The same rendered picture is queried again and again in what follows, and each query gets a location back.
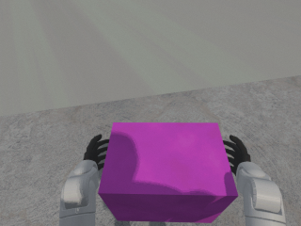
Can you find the right robot forearm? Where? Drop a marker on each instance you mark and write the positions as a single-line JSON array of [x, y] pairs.
[[263, 204]]

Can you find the robot left hand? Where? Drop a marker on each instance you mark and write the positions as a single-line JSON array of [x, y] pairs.
[[93, 151]]

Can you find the carton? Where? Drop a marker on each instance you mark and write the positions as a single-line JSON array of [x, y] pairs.
[[167, 172]]

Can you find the left robot forearm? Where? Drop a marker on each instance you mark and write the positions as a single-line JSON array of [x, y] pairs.
[[78, 195]]

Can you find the robot right hand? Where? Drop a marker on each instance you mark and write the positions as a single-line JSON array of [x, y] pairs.
[[240, 153]]

